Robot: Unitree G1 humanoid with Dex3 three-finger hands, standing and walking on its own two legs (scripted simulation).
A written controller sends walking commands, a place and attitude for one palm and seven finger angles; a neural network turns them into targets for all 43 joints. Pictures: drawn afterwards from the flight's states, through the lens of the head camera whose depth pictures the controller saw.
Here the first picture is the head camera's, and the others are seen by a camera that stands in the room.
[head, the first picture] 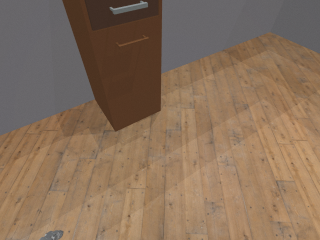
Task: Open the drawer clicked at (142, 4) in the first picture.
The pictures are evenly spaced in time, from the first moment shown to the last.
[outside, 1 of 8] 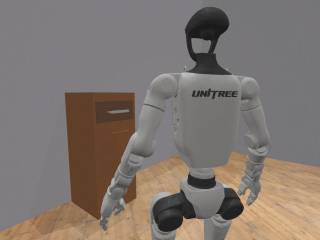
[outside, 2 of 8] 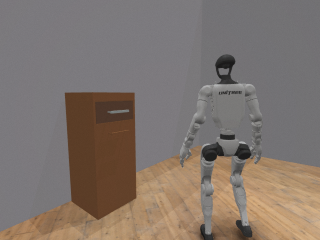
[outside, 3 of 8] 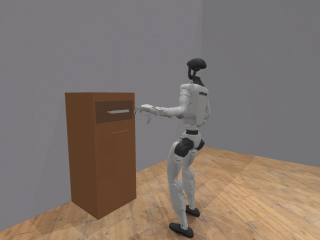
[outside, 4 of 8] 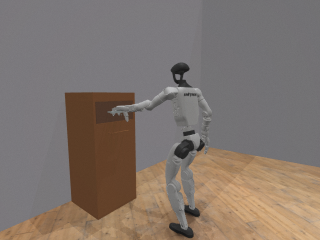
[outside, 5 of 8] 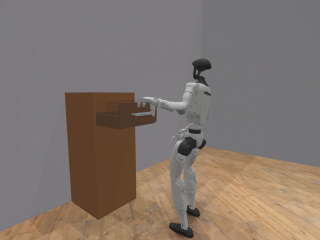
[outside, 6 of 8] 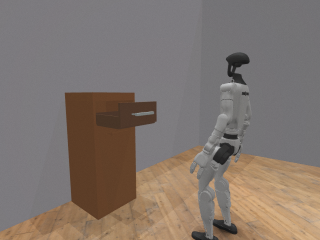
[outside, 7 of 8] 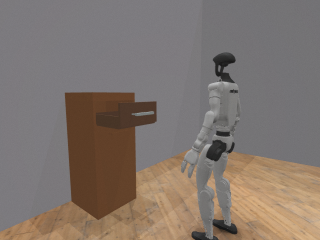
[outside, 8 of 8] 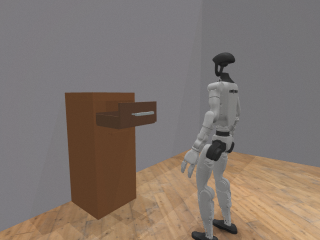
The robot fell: no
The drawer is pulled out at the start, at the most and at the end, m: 0.00 0.30 0.29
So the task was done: yes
